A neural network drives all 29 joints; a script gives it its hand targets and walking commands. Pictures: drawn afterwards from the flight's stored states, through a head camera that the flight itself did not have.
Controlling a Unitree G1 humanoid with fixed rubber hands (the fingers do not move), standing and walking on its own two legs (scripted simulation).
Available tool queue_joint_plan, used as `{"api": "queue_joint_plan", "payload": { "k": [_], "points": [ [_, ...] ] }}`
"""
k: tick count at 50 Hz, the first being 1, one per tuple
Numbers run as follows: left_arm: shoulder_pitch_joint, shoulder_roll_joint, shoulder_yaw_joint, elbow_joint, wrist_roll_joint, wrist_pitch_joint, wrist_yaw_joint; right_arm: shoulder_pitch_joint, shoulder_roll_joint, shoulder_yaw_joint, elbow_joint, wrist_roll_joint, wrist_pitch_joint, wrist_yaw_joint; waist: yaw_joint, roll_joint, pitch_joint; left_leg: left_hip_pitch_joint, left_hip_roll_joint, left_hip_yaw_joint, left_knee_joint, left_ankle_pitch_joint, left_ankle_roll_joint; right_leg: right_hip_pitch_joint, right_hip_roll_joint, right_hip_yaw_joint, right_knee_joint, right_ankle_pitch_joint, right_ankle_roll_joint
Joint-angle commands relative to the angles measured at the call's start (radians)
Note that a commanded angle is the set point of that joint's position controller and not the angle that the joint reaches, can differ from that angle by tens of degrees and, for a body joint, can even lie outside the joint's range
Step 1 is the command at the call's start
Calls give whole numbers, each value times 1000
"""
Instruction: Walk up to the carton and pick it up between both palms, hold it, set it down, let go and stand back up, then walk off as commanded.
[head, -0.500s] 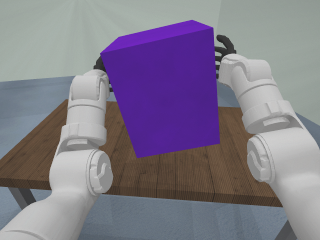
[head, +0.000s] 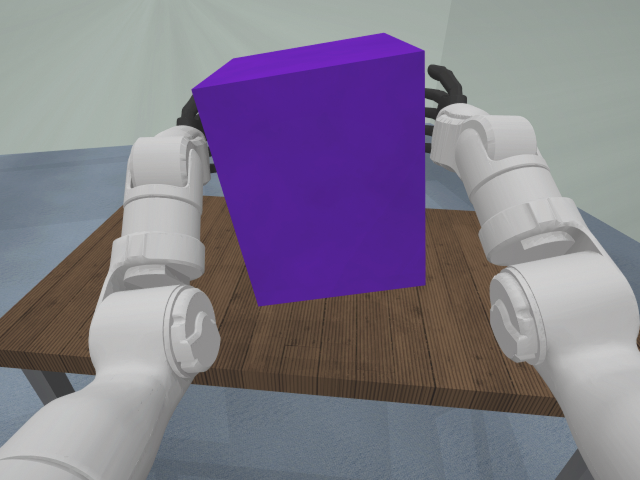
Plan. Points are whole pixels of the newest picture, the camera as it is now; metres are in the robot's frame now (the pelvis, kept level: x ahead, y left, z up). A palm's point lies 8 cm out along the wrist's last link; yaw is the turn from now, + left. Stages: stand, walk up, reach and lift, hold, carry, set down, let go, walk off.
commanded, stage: hold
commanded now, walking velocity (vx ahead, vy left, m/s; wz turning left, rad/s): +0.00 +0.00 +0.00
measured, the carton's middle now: (323, 164) +0.40 +0.01 +0.29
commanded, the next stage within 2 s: none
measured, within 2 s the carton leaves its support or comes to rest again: neither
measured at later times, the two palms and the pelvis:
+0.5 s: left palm (197, 148) +0.37 +0.16 +0.32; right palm (455, 131) +0.36 -0.13 +0.34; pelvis +0.01 +0.01 +0.00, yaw -1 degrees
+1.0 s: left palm (207, 158) +0.37 +0.14 +0.31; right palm (468, 133) +0.35 -0.15 +0.34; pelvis +0.00 +0.01 +0.00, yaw +0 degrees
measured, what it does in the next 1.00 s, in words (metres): stands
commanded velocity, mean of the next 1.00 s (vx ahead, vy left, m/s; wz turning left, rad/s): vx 0.00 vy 0.00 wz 0.00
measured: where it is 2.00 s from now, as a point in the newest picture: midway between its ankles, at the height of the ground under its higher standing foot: outside the picture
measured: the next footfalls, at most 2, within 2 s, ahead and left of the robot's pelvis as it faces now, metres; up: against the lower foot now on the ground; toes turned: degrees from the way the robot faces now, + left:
none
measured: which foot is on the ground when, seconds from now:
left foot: down 0.00-1.00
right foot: down 0.00-1.00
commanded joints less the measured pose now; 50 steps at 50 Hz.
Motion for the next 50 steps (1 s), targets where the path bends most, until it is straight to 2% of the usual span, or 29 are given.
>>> {"api": "queue_joint_plan", "payload": {
  "k": [1, 2, 3, 4, 5, 8, 10, 15, 17, 18, 21, 22, 26, 27, 28, 29, 30, 31, 33, 35, 36, 37, 39, 41, 42, 43, 45, 47, 50],
  "points": [
    [-810, -602, -302, -262, -190, -59, -159, -691, 641, 107, -331, 211, 11, 133, -88, 64, -291, -166, -96, 36, -81, 289, -58, 431, 68, 83, 39, 256, 31],
    [-793, -619, -299, -217, -181, -50, -160, -704, 610, 89, -317, 204, 17, 141, -70, 110, -209, -218, -91, 37, -104, 219, -54, 406, 66, 83, 40, 191, 23],
    [-794, -605, -298, -252, -190, -51, -162, -707, 652, 108, -368, 208, 9, 145, -60, 75, -268, -216, -95, 42, -94, 234, -51, 448, 67, 86, 49, 211, 30],
    [-824, -622, -306, -259, -171, -46, -152, -730, 632, 98, -334, 204, 11, 149, -62, 137, -235, -233, -83, 40, -113, 211, -48, 416, 66, 80, 42, 182, 18],
    [-828, -638, -335, -303, -177, -47, -151, -704, 656, 109, -354, 200, 8, 153, -71, 112, -277, -215, -86, 27, -111, 250, -43, 461, 75, 72, 63, 227, 31],
    [-870, -657, -400, -408, -204, -49, -131, -702, 674, 128, -366, 231, 13, 158, -74, 168, -289, -161, -89, 23, -73, 321, -72, 432, 79, 68, 64, 267, 30],
    [-826, -667, -402, -405, -207, -44, -124, -705, 693, 159, -386, 246, 13, 154, -64, 132, -287, -132, -95, 16, -49, 400, -71, 426, 81, 70, 62, 302, 25],
    [-810, -619, -338, -349, -147, -32, -124, -692, 702, 161, -366, 215, 29, 164, -10, 72, -200, -182, -93, 30, -101, 268, -45, 409, 75, 71, 42, 217, 37],
    [-821, -591, -310, -337, -142, -31, -129, -664, 705, 153, -337, 213, 38, 161, -24, 45, -184, -174, -92, 38, -112, 248, -34, 394, 75, 72, 45, 206, 43],
    [-818, -583, -290, -314, -134, -30, -129, -696, 716, 172, -345, 211, 36, 169, 4, 14, -152, -186, -90, 36, -114, 262, -22, 383, 75, 72, 38, 207, 38],
    [-799, -634, -324, -261, -150, -23, -138, -719, 697, 138, -331, 194, 19, 169, -28, 54, -184, -200, -85, 34, -115, 270, -24, 415, 80, 67, 43, 216, 33],
    [-813, -640, -347, -314, -162, -30, -142, -722, 712, 154, -371, 220, 14, 162, -33, 38, -239, -167, -88, 38, -99, 302, -28, 428, 78, 71, 44, 250, 34],
    [-785, -593, -263, -183, -144, -29, -155, -765, 690, 127, -386, 186, 15, 156, -16, -41, -185, -201, -98, 47, -120, 214, -5, 408, 70, 75, 8, 165, 39],
    [-785, -633, -296, -184, -152, -34, -153, -754, 662, 100, -355, 166, 8, 163, -39, 23, -182, -223, -92, 47, -131, 195, -10, 403, 71, 80, 13, 162, 30],
    [-781, -642, -309, -194, -156, -29, -159, -756, 652, 92, -357, 168, 12, 160, -50, 8, -185, -220, -85, 40, -133, 196, -10, 413, 74, 66, 20, 166, 32],
    [-769, -624, -296, -155, -153, -29, -160, -775, 660, 121, -381, 182, 9, 161, -26, 11, -201, -220, -86, 48, -138, 170, -13, 423, 75, 73, 14, 152, 33],
    [-795, -636, -323, -238, -174, -43, -152, -730, 665, 123, -381, 186, 7, 163, -46, 28, -257, -196, -89, 44, -116, 237, -28, 439, 74, 76, 32, 215, 30],
    [-786, -629, -276, -181, -159, -41, -153, -728, 673, 110, -303, 181, 14, 164, -33, 28, -193, -206, -91, 46, -130, 204, -21, 399, 67, 80, 29, 163, 28],
    [-833, -633, -279, -200, -153, -46, -146, -744, 686, 108, -309, 184, 20, 166, -24, 32, -215, -194, -95, 45, -124, 195, -28, 389, 67, 80, 18, 146, 32],
    [-854, -649, -327, -267, -186, -48, -147, -736, 660, 110, -326, 200, 12, 168, -54, 68, -250, -198, -85, 40, -121, 221, -43, 416, 76, 73, 42, 181, 21],
    [-829, -654, -332, -252, -174, -49, -146, -756, 662, 118, -348, 206, 1, 168, -34, 90, -276, -194, -85, 43, -112, 229, -41, 436, 75, 79, 41, 202, 24],
    [-844, -650, -339, -276, -185, -54, -138, -745, 693, 136, -357, 210, 4, 165, -35, 55, -278, -181, -95, 48, -103, 233, -47, 421, 74, 79, 40, 196, 30],
    [-851, -663, -387, -321, -212, -58, -131, -752, 682, 137, -379, 231, 0, 158, -51, 101, -327, -158, -100, 37, -79, 299, -61, 418, 76, 76, 43, 248, 27],
    [-839, -662, -375, -328, -213, -58, -123, -725, 703, 150, -385, 229, 4, 154, -41, 87, -342, -125, -104, 38, -67, 350, -56, 410, 68, 90, 38, 290, 35],
    [-833, -659, -347, -298, -188, -51, -121, -718, 685, 128, -330, 217, 14, 155, -48, 86, -254, -160, -101, 27, -75, 315, -57, 401, 73, 82, 30, 242, 23],
    [-884, -656, -367, -385, -191, -61, -117, -717, 693, 134, -366, 222, 14, 156, -47, 96, -296, -138, -100, 34, -76, 308, -60, 404, 73, 77, 41, 250, 36],
    [-844, -624, -316, -250, -169, -49, -125, -695, 673, 104, -283, 196, 28, 155, -50, 72, -179, -177, -98, 29, -110, 212, -39, 364, 59, 94, 10, 171, 26],
    [-856, -633, -317, -247, -162, -48, -126, -707, 692, 107, -271, 186, 25, 173, -33, 78, -166, -238, -90, 43, -135, 146, -38, 388, 67, 85, 32, 123, 27],
    [-857, -610, -275, -170, -159, -60, -133, -759, 726, 104, -287, 181, 14, 181, -2, 25, -183, -294, -88, 51, -161, 46, 8, 385, 52, 102, 26, 37, 39]
  ]
}}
